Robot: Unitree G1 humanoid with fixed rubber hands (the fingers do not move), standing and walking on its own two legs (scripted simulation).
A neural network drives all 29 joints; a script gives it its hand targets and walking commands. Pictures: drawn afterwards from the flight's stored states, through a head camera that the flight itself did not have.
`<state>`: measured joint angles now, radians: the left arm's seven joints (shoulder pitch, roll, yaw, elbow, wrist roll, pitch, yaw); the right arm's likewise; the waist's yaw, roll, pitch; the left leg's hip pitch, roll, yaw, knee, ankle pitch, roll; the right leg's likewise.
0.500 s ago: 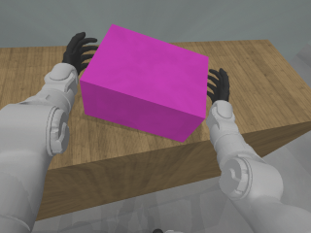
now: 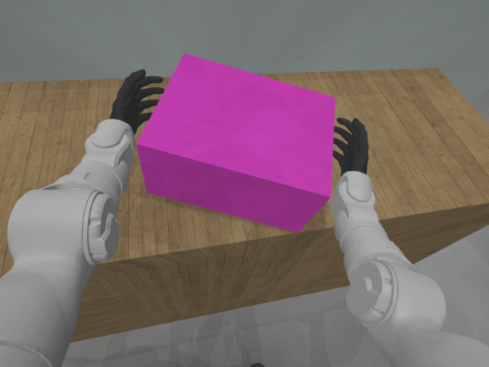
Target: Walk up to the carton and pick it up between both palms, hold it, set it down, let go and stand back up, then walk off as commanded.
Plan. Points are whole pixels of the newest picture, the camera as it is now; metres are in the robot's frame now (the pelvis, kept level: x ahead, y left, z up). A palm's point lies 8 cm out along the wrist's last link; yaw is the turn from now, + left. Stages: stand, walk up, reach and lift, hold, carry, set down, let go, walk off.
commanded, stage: reach and lift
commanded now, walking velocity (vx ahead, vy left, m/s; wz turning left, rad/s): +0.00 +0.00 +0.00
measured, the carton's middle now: (242, 144) +0.48 -0.06 +0.04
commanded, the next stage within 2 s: none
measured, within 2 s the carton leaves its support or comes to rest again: neither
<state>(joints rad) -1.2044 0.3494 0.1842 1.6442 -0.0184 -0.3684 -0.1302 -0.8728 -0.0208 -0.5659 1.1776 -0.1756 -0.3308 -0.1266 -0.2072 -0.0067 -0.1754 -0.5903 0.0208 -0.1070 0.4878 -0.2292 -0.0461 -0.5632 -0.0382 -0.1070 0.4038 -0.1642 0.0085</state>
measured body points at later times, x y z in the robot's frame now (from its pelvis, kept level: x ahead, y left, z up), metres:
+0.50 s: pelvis -0.01 +0.00 +0.00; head +0.04 +0.02 +0.45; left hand +0.48 +0.13 +0.11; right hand +0.38 -0.24 +0.07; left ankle -0.02 +0.14 -0.73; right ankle -0.01 -0.13 -0.73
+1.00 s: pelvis -0.03 +0.00 +0.00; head -0.02 +0.02 +0.45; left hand +0.44 +0.13 +0.14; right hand +0.35 -0.24 +0.09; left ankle -0.02 +0.14 -0.73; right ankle -0.01 -0.13 -0.73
